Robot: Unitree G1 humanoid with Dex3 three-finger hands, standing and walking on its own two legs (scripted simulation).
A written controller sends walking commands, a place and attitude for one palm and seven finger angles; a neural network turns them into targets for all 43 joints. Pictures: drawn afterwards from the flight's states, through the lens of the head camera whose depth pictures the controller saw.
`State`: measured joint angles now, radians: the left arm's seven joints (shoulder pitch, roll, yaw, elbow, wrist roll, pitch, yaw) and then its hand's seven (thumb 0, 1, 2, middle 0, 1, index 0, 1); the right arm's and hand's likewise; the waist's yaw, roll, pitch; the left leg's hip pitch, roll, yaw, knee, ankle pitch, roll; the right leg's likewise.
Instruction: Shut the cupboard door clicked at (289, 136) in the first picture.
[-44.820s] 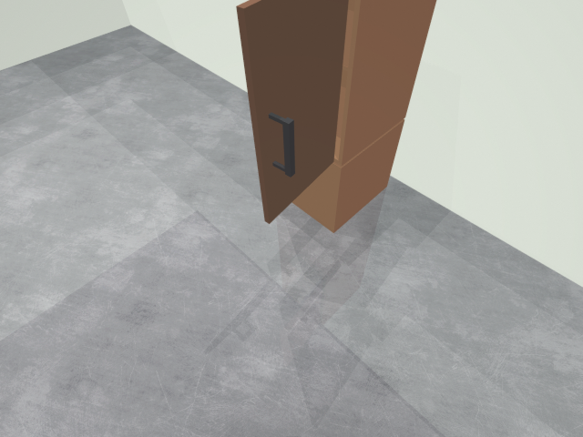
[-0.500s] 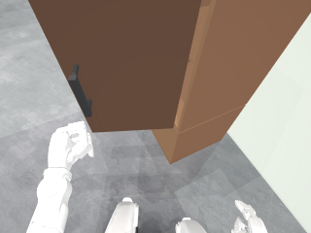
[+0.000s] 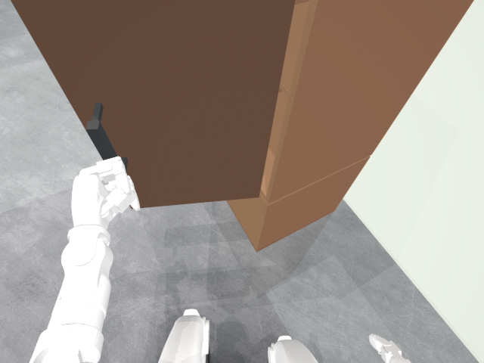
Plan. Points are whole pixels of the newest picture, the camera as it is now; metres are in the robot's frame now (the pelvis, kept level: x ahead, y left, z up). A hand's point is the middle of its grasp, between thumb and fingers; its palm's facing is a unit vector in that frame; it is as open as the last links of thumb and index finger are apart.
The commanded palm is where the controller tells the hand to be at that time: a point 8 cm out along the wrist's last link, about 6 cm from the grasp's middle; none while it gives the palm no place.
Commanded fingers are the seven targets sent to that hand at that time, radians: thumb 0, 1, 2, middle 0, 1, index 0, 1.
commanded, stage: bring the fist close to the handle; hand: left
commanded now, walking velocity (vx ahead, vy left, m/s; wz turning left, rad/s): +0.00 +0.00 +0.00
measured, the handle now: (111, 148) +0.47 +0.25 +0.04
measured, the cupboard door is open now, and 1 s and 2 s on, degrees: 69 59 45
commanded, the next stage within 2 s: push the door shut along its arc in 0.24 s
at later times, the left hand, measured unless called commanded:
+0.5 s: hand (131, 189) +0.39 +0.20 +0.04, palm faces +0.12 -0.99 -0.03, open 3.1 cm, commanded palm +0.37 +0.24 +0.04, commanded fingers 0.00 0.90 0.90 -1.30 -1.50 -1.30 -1.50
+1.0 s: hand (129, 157) +0.45 +0.21 +0.04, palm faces -0.01 -1.00 -0.01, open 3.2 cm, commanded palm +0.44 +0.24 +0.04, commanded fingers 0.00 0.90 0.90 -1.30 -1.50 -1.30 -1.50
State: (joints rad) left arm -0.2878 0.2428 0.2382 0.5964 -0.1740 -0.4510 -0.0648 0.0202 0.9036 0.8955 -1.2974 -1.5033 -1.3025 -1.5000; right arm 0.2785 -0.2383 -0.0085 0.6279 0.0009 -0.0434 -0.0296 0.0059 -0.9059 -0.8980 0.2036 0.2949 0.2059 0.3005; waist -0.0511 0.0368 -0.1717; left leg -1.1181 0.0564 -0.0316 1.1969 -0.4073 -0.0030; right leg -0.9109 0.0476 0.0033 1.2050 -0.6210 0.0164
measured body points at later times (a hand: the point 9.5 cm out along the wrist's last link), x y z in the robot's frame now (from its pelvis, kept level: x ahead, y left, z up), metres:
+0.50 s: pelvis +0.00 -0.01 +0.00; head +0.08 +0.01 +0.44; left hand +0.37 +0.25 +0.04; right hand +0.12 -0.26 -0.11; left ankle +0.09 +0.12 -0.63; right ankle -0.02 -0.14 -0.63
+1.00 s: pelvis -0.01 +0.00 -0.02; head +0.10 +0.03 +0.41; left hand +0.44 +0.27 +0.05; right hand +0.06 -0.27 -0.13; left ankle +0.09 +0.12 -0.63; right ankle -0.02 -0.14 -0.63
